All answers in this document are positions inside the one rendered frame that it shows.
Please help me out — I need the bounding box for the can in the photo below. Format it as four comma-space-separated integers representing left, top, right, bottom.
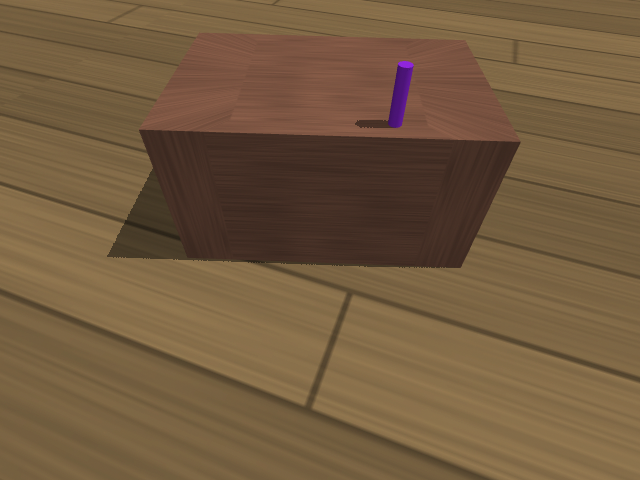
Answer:
388, 61, 414, 128

